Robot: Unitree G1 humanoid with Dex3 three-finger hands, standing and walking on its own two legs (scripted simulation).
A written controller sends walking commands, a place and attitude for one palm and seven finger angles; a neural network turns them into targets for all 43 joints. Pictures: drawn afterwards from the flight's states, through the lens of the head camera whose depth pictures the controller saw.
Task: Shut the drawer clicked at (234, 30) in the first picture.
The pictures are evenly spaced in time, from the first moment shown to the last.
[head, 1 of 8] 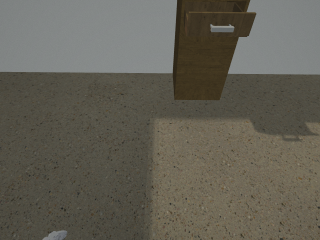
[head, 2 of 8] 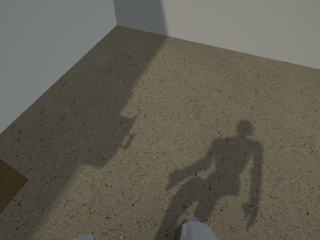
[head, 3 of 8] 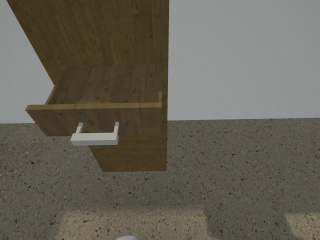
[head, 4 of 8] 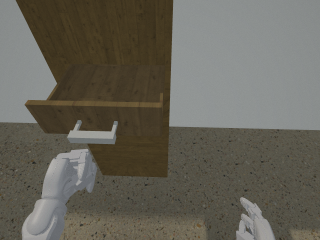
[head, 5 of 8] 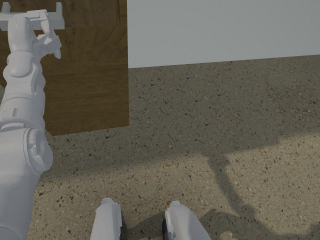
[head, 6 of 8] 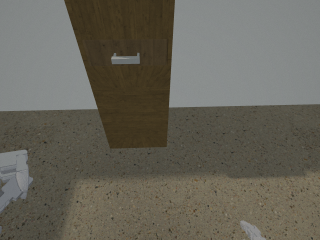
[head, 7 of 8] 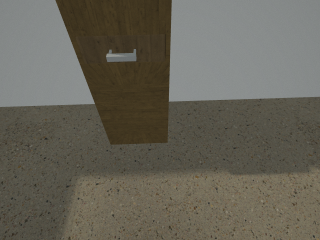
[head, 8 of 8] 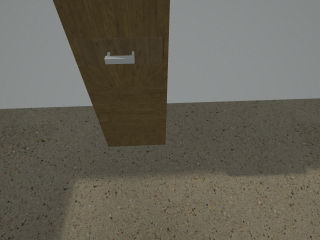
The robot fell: no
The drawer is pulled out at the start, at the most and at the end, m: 0.21 0.21 0.00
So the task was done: yes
